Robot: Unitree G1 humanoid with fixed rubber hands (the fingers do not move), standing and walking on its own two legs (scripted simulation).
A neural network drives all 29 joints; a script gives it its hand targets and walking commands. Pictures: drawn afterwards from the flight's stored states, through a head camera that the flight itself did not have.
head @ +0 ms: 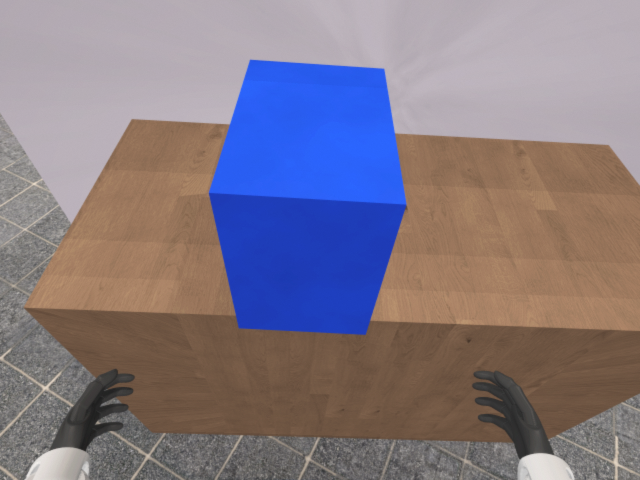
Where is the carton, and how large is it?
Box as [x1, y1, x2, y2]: [209, 60, 406, 334]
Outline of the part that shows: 250,60 209,190 210,200 238,326 242,328 365,334 406,204 384,70 380,68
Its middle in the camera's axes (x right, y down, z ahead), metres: -0.01 -0.06 +0.57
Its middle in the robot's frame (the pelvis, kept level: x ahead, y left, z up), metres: +0.48 +0.02 +0.07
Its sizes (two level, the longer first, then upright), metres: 0.274 0.190 0.274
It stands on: a pedestal, 0.70 m high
